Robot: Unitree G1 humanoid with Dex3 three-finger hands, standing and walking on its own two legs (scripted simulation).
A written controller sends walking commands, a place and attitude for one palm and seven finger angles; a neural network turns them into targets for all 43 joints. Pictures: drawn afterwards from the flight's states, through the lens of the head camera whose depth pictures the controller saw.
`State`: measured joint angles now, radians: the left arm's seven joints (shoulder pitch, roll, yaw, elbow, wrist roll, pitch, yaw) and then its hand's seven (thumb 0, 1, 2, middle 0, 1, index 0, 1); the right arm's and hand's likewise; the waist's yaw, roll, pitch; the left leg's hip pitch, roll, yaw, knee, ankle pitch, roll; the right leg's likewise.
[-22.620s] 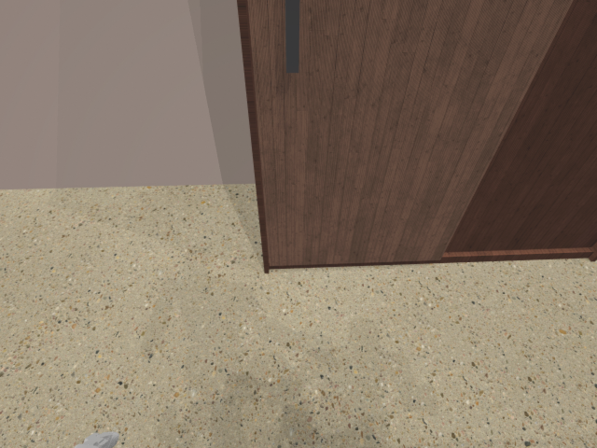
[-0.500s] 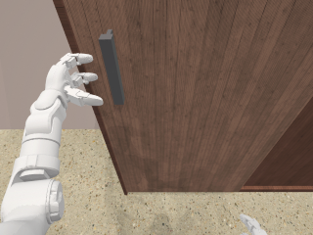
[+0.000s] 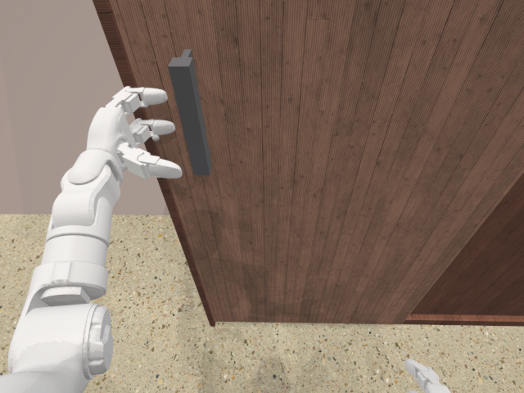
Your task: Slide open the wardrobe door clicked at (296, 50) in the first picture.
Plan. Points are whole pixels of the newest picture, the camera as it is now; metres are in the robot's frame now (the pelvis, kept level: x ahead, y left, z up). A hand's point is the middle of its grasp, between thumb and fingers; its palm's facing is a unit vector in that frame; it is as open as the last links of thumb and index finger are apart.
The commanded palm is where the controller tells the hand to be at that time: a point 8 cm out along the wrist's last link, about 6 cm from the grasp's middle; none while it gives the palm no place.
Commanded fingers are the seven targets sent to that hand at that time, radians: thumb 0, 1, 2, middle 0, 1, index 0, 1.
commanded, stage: feel for the door with the fingertips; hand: left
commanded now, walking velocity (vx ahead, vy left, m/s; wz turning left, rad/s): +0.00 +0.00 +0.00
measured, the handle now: (195, 116) +0.48 +0.14 +0.20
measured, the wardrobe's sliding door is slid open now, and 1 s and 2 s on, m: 0.00 0.00 0.00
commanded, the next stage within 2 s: slide the fingers in behind the handle in 0.54 s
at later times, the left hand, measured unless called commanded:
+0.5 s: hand (166, 130) +0.43 +0.17 +0.20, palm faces +0.05 -1.00 +0.00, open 13.9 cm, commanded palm +0.41 +0.22 +0.20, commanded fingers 0.00 -0.50 0.30 -0.30 -1.20 -0.30 -1.20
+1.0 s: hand (169, 132) +0.42 +0.17 +0.20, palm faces +0.03 -1.00 +0.00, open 13.9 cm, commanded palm +0.40 +0.22 +0.20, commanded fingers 0.00 -0.50 0.30 -0.30 -1.20 -0.30 -1.20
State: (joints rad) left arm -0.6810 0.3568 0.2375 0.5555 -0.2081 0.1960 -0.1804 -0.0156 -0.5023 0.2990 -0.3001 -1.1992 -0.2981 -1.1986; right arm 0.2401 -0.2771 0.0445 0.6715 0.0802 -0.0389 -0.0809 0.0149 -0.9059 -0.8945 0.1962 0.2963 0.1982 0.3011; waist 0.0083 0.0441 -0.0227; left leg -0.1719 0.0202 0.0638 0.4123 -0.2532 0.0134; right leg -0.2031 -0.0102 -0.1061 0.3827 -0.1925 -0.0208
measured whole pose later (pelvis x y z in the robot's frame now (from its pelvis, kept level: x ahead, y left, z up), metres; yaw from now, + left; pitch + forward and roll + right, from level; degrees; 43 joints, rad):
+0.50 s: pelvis +0.00 +0.00 +0.00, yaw -1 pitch +1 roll +0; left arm -0.72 0.33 0.24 0.60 -0.18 0.19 -0.12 -0.02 -0.50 0.30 -0.31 -1.20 -0.31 -1.21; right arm 0.24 -0.26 0.05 0.68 0.07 -0.02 -0.08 0.01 -0.91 -0.89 0.20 0.30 0.20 0.30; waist 0.00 0.04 -0.02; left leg -0.16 0.02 0.07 0.40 -0.25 0.01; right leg -0.20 -0.01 -0.10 0.37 -0.19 -0.02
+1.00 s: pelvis -0.01 +0.00 +0.00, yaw -1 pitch +1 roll +0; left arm -0.76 0.33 0.23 0.67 -0.18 0.13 -0.13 -0.02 -0.50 0.30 -0.31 -1.21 -0.31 -1.21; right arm 0.27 -0.26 0.04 0.69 0.07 -0.04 -0.07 0.01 -0.91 -0.89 0.20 0.30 0.20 0.30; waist -0.01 0.04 -0.02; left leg -0.18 0.02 0.08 0.41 -0.24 0.02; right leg -0.22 -0.01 -0.09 0.38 -0.17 -0.02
